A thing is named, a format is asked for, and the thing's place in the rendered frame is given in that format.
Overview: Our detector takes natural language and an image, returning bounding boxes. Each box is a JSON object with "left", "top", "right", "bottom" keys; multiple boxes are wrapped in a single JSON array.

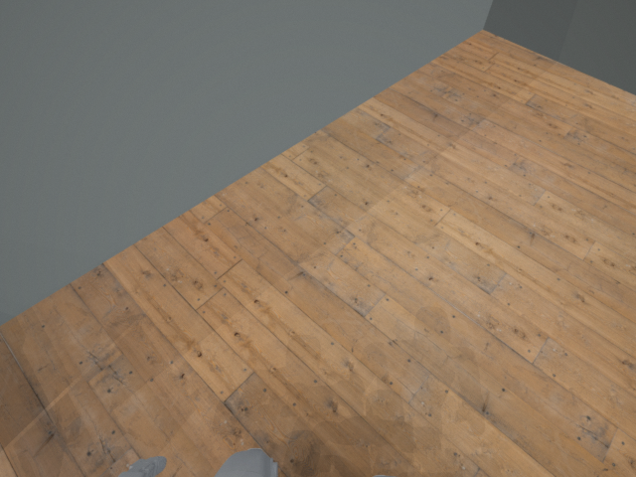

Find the robot left thigh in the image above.
[{"left": 215, "top": 450, "right": 278, "bottom": 477}]

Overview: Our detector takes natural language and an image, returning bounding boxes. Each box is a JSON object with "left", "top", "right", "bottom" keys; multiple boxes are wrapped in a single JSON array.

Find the left robot hand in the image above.
[{"left": 118, "top": 456, "right": 167, "bottom": 477}]

